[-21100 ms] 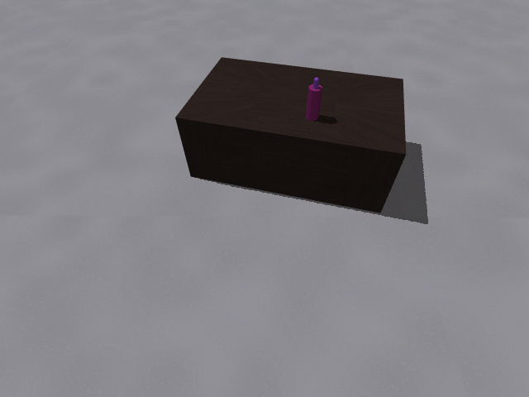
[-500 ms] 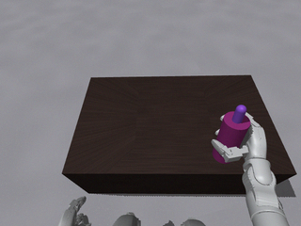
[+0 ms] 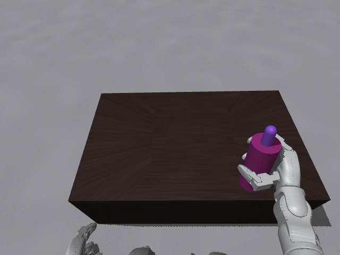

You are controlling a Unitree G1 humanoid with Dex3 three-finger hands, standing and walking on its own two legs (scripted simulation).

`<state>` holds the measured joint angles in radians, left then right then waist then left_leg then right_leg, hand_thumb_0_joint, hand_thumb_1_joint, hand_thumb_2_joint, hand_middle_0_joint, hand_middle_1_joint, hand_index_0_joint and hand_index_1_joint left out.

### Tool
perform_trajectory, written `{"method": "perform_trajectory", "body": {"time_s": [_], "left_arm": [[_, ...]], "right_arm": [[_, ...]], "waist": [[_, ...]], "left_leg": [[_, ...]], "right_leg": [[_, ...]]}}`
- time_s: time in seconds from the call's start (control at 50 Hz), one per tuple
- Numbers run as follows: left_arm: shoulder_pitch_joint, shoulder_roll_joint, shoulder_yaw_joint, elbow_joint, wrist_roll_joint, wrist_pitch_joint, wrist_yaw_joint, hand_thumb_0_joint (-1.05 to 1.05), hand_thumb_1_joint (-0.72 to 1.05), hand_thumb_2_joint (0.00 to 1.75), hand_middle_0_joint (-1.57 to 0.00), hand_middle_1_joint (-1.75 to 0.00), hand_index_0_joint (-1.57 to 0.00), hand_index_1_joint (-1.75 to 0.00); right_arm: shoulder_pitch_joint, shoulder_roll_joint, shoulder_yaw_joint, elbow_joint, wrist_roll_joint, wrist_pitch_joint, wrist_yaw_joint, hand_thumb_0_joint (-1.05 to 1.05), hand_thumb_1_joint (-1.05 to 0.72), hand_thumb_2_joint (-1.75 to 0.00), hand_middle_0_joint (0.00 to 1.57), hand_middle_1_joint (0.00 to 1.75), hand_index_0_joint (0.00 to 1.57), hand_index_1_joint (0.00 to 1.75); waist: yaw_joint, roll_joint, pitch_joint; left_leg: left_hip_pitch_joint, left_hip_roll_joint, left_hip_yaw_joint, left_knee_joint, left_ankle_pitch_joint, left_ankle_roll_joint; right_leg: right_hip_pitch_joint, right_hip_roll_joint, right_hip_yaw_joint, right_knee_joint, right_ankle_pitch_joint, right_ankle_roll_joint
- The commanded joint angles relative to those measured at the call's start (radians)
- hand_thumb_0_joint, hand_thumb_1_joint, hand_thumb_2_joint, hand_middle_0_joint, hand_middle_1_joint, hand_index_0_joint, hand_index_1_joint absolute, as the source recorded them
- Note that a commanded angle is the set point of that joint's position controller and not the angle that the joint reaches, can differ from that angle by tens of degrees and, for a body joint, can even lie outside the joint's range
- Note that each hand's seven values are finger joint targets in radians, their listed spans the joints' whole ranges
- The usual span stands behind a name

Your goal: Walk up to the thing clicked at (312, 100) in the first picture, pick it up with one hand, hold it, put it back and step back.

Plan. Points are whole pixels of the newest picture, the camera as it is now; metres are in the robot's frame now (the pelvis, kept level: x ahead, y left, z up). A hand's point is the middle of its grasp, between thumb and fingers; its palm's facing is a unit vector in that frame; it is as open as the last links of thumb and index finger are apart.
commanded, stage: hold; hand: right
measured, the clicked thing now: (260, 158) +0.32 -0.17 +0.06
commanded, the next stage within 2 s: none
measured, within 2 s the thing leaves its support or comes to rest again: neither
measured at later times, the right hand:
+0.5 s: hand (257, 163) +0.31 -0.16 +0.05, palm faces +0.09 +1.00 -0.02, open 9.1 cm
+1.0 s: hand (257, 163) +0.31 -0.16 +0.06, palm faces +0.09 +1.00 -0.03, open 9.1 cm
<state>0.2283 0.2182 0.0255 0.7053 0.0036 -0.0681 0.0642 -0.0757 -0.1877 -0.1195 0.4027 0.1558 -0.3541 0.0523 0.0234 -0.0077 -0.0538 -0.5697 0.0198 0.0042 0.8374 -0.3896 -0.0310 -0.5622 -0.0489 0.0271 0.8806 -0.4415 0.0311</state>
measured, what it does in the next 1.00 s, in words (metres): stands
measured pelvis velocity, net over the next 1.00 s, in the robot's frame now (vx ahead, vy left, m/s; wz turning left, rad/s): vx -0.02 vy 0.00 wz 0.00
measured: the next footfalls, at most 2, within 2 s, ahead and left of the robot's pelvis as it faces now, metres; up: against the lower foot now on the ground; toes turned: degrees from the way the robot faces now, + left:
none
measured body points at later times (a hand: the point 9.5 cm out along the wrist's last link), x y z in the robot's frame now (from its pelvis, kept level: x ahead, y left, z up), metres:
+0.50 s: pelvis -0.01 +0.00 +0.00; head +0.03 -0.01 +0.45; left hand +0.13 +0.25 -0.10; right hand +0.30 -0.22 +0.05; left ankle +0.02 +0.14 -0.70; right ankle +0.00 -0.14 -0.70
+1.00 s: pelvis -0.02 +0.00 +0.01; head +0.01 +0.00 +0.45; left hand +0.11 +0.25 -0.10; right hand +0.30 -0.21 +0.06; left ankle +0.02 +0.14 -0.70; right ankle +0.00 -0.14 -0.70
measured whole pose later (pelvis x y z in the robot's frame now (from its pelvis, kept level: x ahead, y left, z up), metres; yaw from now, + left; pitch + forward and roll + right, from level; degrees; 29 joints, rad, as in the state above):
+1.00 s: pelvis -0.02 +0.00 +0.01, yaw +0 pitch +5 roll +1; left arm 0.23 0.21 0.01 0.71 0.01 -0.09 0.07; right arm -0.11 -0.19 -0.11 0.42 0.15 -0.35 0.03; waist 0.02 -0.01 -0.03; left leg -0.53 0.02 0.00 0.80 -0.35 -0.03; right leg -0.52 -0.05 0.03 0.83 -0.40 0.03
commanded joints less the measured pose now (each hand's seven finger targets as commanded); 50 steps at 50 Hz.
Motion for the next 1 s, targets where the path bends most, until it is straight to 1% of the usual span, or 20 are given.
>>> {"method": "perform_trajectory", "body": {"time_s": [0.0, 0.02, 0.04, 0.1, 0.18, 0.24, 0.26, 0.32, 0.38, 0.4, 0.42, 0.44, 0.5, 0.62, 0.68, 0.72, 0.78, 0.8, 0.88, 0.98], "left_arm": [[-0.03, 0.141, 0.042, -0.119, -0.008, -0.039, 0.015, 0.0, 0.89, 0.91, -0.2, -0.31, -0.2, -0.31], [-0.038, 0.133, 0.037, -0.127, -0.008, -0.04, 0.013, 0.0, 0.89, 0.91, -0.2, -0.31, -0.2, -0.31], [-0.036, 0.138, 0.038, -0.127, -0.009, -0.041, 0.015, 0.0, 0.89, 0.91, -0.2, -0.31, -0.2, -0.31], [-0.047, 0.14, 0.04, -0.12, -0.008, -0.044, 0.015, 0.0, 0.9, 0.91, -0.2, -0.31, -0.2, -0.31], [-0.039, 0.14, 0.038, -0.122, -0.008, -0.048, 0.013, 0.0, 0.89, 0.91, -0.2, -0.31, -0.2, -0.31], [-0.039, 0.131, 0.033, -0.126, -0.008, -0.049, 0.015, 0.0, 0.88, 0.92, -0.2, -0.31, -0.2, -0.31], [-0.042, 0.135, 0.035, -0.121, -0.008, -0.052, 0.017, 0.0, 0.89, 0.91, -0.2, -0.31, -0.2, -0.31], [-0.041, 0.132, 0.034, -0.117, -0.005, -0.051, 0.015, 0.0, 0.89, 0.91, -0.2, -0.31, -0.2, -0.31], [-0.034, 0.132, 0.033, -0.113, -0.004, -0.05, 0.021, 0.0, 0.89, 0.91, -0.2, -0.31, -0.2, -0.31], [-0.039, 0.131, 0.035, -0.117, -0.003, -0.05, 0.021, 0.0, 0.89, 0.91, -0.2, -0.31, -0.2, -0.31], [-0.038, 0.134, 0.032, -0.122, -0.003, -0.054, 0.018, 0.0, 0.89, 0.91, -0.2, -0.31, -0.2, -0.31], [-0.041, 0.136, 0.032, -0.127, -0.004, -0.053, 0.018, 0.0, 0.89, 0.91, -0.2, -0.31, -0.2, -0.31], [-0.036, 0.138, 0.035, -0.123, -0.004, -0.051, 0.021, 0.0, 0.89, 0.91, -0.2, -0.31, -0.2, -0.31], [-0.033, 0.133, 0.034, -0.113, -0.003, -0.058, 0.02, 0.0, 0.89, 0.91, -0.2, -0.3, -0.2, -0.3], [-0.051, 0.126, 0.028, -0.122, -0.004, -0.057, 0.018, 0.0, 0.9, 0.91, -0.2, -0.3, -0.2, -0.3], [-0.055, 0.126, 0.026, -0.128, -0.002, -0.063, 0.015, 0.0, 0.9, 0.91, -0.2, -0.31, -0.2, -0.3], [-0.034, 0.133, 0.031, -0.128, -0.003, -0.059, 0.017, 0.0, 0.9, 0.91, -0.2, -0.3, -0.2, -0.3], [-0.04, 0.13, 0.029, -0.124, -0.001, -0.06, 0.017, 0.0, 0.89, 0.91, -0.2, -0.3, -0.2, -0.3], [-0.048, 0.119, 0.023, -0.119, 0.0, -0.062, 0.02, 0.0, 0.89, 0.91, -0.2, -0.3, -0.2, -0.3], [-0.043, 0.123, 0.022, -0.114, -0.001, -0.066, 0.024, 0.0, 0.9, 0.91, -0.2, -0.3, -0.2, -0.3]], "right_arm": [[-0.298, -0.117, -0.056, -0.273, 0.031, -0.1, -0.002, 0.0, -0.29, -1.32, 1.33, 1.44, 1.36, 1.44], [-0.359, -0.137, -0.054, -0.366, 0.034, -0.108, -0.003, 0.0, -0.29, -1.32, 1.33, 1.43, 1.35, 1.43], [-0.358, -0.151, -0.077, -0.343, 0.033, -0.105, -0.006, 0.0, -0.3, -1.31, 1.33, 1.43, 1.36, 1.43], [-0.338, -0.108, -0.036, -0.303, 0.035, -0.09, 0.004, 0.0, -0.32, -1.33, 1.34, 1.45, 1.37, 1.45], [-0.362, -0.115, -0.034, -0.337, 0.032, -0.092, 0.004, 0.0, -0.29, -1.31, 1.33, 1.43, 1.36, 1.43], [-0.361, -0.129, -0.051, -0.368, 0.035, -0.09, -0.001, 0.0, -0.27, -1.31, 1.32, 1.43, 1.35, 1.43], [-0.307, -0.112, -0.054, -0.262, 0.034, -0.08, 0.0, 0.0, -0.29, -1.32, 1.33, 1.44, 1.36, 1.44], [-0.376, -0.153, -0.09, -0.341, 0.035, -0.097, -0.013, 0.0, -0.28, -1.32, 1.32, 1.44, 1.35, 1.44], [-0.31, -0.134, -0.077, -0.288, 0.026, -0.096, -0.017, 0.0, -0.27, -1.32, 1.33, 1.44, 1.36, 1.44], [-0.358, -0.153, -0.085, -0.336, 0.028, -0.1, -0.014, 0.0, -0.27, -1.32, 1.32, 1.44, 1.35, 1.44], [-0.336, -0.097, -0.034, -0.308, 0.028, -0.096, -0.008, 0.0, -0.3, -1.33, 1.34, 1.45, 1.37, 1.45], [-0.39, -0.149, -0.061, -0.388, 0.027, -0.104, -0.01, 0.0, -0.28, -1.33, 1.33, 1.45, 1.36, 1.45], [-0.378, -0.114, -0.02, -0.336, 0.021, -0.093, -0.005, 0.0, -0.31, -1.34, 1.35, 1.46, 1.38, 1.46], [-0.372, -0.102, -0.042, -0.259, 0.032, -0.085, 0.001, 0.0, -0.25, -1.31, 1.32, 1.43, 1.35, 1.43], [-0.387, -0.156, -0.084, -0.292, 0.026, -0.096, -0.003, 0.0, -0.26, -1.3, 1.31, 1.42, 1.34, 1.42], [-0.364, -0.098, -0.036, -0.275, 0.026, -0.095, -0.001, 0.0, -0.28, -1.31, 1.32, 1.43, 1.35, 1.43], [-0.392, -0.153, -0.073, -0.359, 0.022, -0.106, -0.016, 0.0, -0.29, -1.31, 1.32, 1.43, 1.35, 1.43], [-0.343, -0.114, -0.04, -0.293, 0.019, -0.097, -0.014, 0.0, -0.3, -1.32, 1.33, 1.43, 1.36, 1.43], [-0.445, -0.136, -0.067, -0.321, 0.025, -0.112, -0.027, 0.0, -0.27, -1.33, 1.34, 1.45, 1.37, 1.45], [-0.421, -0.118, -0.034, -0.297, 0.021, -0.103, -0.015, 0.0, -0.24, -1.31, 1.31, 1.43, 1.34, 1.43]], "waist": [[0.001, -0.01, -0.265], [-0.003, -0.052, -0.283], [-0.003, -0.035, -0.285], [0.007, -0.029, -0.237], [0.001, -0.047, -0.281], [-0.003, -0.032, -0.307], [0.004, 0.001, -0.271], [-0.011, -0.035, -0.276], [-0.006, 0.003, -0.284], [-0.006, -0.046, -0.288], [0.008, -0.029, -0.286], [-0.01, -0.078, -0.314], [0.014, -0.07, -0.278], [0.004, -0.003, -0.257], [-0.015, -0.026, -0.252], [-0.008, -0.024, -0.251], [-0.017, -0.065, -0.316], [-0.007, -0.042, -0.272], [0.007, -0.037, -0.252], [0.006, -0.032, -0.263]], "left_leg": [[0.15, -0.03, 0.032, -0.116, 0.269, 0.031], [0.164, -0.027, 0.026, -0.117, 0.267, 0.033], [0.162, -0.029, 0.026, -0.123, 0.256, 0.033], [0.141, -0.031, 0.031, -0.134, 0.217, 0.032], [0.143, -0.031, 0.033, -0.131, 0.223, 0.035], [0.183, -0.028, 0.029, -0.135, 0.263, 0.032], [0.176, -0.027, 0.028, -0.143, 0.264, 0.026], [0.182, -0.024, 0.021, -0.141, 0.254, 0.03], [0.188, -0.021, 0.017, -0.136, 0.285, 0.027], [0.184, -0.022, 0.017, -0.138, 0.284, 0.03], [0.176, -0.027, 0.025, -0.133, 0.291, 0.03], [0.188, -0.025, 0.024, -0.129, 0.292, 0.035], [0.158, -0.028, 0.026, -0.136, 0.279, 0.036], [0.171, -0.026, 0.031, -0.149, 0.255, 0.028], [0.186, -0.022, 0.02, -0.16, 0.22, 0.029], [0.177, -0.027, 0.026, -0.156, 0.206, 0.032], [0.199, -0.029, 0.029, -0.146, 0.259, 0.036], [0.185, -0.029, 0.029, -0.149, 0.253, 0.032], [0.165, -0.028, 0.022, -0.164, 0.185, 0.031], [0.169, -0.026, 0.021, -0.165, 0.195, 0.033]], "right_leg": [[0.128, 0.027, -0.017, -0.142, 0.287, -0.028], [0.13, 0.03, -0.021, -0.146, 0.275, -0.028], [0.133, 0.029, -0.022, -0.15, 0.26, -0.03], [0.121, 0.027, -0.02, -0.165, 0.218, -0.03], [0.16, 0.025, -0.016, -0.17, 0.237, -0.024], [0.168, 0.029, -0.02, -0.162, 0.268, -0.028], [0.142, 0.032, -0.024, -0.156, 0.261, -0.033], [0.135, 0.034, -0.027, -0.156, 0.246, -0.033], [0.142, 0.035, -0.029, -0.148, 0.271, -0.036], [0.149, 0.035, -0.03, -0.152, 0.275, -0.033], [0.163, 0.031, -0.023, -0.159, 0.293, -0.029], [0.182, 0.03, -0.021, -0.164, 0.304, -0.024], [0.185, 0.027, -0.02, -0.169, 0.296, -0.023], [0.141, 0.03, -0.021, -0.169, 0.251, -0.033], [0.13, 0.037, -0.029, -0.172, 0.209, -0.036], [0.132, 0.034, -0.026, -0.187, 0.196, -0.032], [0.184, 0.031, -0.02, -0.186, 0.268, -0.023], [0.162, 0.032, -0.022, -0.183, 0.258, -0.026], [0.138, 0.031, -0.023, -0.188, 0.171, -0.033], [0.152, 0.032, -0.025, -0.191, 0.182, -0.032]]}}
